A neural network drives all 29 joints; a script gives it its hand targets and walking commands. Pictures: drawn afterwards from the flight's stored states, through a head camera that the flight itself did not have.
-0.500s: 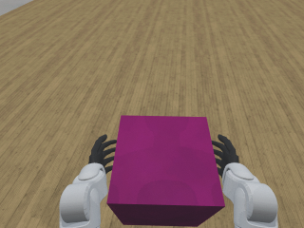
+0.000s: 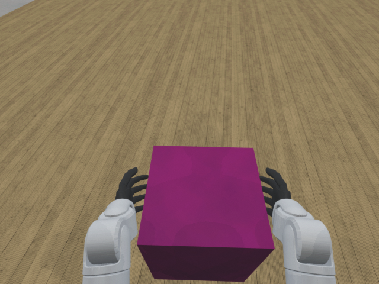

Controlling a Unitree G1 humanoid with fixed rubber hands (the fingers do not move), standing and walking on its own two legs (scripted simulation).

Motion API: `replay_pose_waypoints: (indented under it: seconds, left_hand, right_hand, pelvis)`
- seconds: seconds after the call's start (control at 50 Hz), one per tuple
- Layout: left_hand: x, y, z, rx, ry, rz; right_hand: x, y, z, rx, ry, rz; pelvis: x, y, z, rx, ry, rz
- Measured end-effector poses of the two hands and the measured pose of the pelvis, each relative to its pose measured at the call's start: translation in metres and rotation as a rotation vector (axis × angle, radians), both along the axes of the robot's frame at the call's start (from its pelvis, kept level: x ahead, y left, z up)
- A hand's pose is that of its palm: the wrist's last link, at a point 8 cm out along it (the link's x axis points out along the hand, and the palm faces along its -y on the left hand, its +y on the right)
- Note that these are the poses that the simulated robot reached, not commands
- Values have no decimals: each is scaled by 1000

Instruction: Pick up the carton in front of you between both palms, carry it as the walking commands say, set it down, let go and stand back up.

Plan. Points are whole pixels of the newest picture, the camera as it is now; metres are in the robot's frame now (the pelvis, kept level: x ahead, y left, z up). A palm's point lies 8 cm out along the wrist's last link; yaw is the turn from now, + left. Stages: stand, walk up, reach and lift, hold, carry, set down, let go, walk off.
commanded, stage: carry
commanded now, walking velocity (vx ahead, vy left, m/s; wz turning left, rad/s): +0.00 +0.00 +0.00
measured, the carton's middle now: (201, 217) +0.26 +0.00 -0.01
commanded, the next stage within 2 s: hold in 1.38 s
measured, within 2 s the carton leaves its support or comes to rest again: neither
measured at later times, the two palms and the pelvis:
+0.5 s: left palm (135, 215) +0.24 +0.14 +0.03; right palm (281, 218) +0.24 -0.16 +0.03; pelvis -0.05 -0.01 +0.00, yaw +0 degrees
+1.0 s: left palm (134, 220) +0.23 +0.13 +0.04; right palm (285, 222) +0.23 -0.16 +0.04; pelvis -0.06 -0.01 +0.00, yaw +0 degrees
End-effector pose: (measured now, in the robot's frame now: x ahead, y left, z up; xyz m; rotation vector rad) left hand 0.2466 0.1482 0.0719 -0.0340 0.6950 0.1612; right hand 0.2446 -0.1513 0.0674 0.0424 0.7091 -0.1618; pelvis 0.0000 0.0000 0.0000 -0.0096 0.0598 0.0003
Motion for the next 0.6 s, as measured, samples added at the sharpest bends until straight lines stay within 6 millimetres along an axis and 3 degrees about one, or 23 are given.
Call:
replay_pose_waypoints:
  seconds: [0.16, 0.42, 0.6]
  left_hand:
    - [-7, -5, -16, 27, 15, -30]
    - [-3, -10, -36, 62, -3, -54]
    - [-4, -14, -33, 62, -38, -54]
  right_hand:
    - [-10, -5, -17, -31, 18, 13]
    - [-6, -9, -38, -56, 1, 45]
    - [-8, -13, -37, -49, -33, 38]
  pelvis:
    - [-20, -3, 0, 5, -18, -1]
    - [-47, -9, 2, 11, -23, -3]
    - [-56, -11, 1, 12, -21, -4]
